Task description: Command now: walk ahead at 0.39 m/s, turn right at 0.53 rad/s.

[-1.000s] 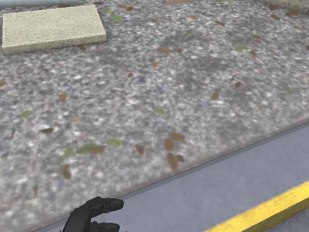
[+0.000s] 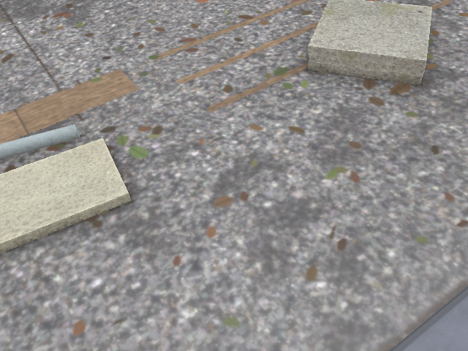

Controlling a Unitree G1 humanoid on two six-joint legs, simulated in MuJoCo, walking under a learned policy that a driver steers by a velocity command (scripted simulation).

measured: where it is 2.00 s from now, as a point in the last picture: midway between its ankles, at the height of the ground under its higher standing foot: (248, 319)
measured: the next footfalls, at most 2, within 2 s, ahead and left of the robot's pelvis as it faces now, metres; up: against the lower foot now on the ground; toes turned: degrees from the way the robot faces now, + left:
right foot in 0.02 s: +0.09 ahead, -0.10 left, +0.00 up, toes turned -1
left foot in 0.56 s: +0.43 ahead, +0.05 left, +0.00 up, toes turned -1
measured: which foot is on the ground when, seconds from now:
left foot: down 0.00-0.04, up 0.06-0.54, down 0.56-1.00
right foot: up 0.00-0.00, down 0.02-0.58, up 0.60-1.00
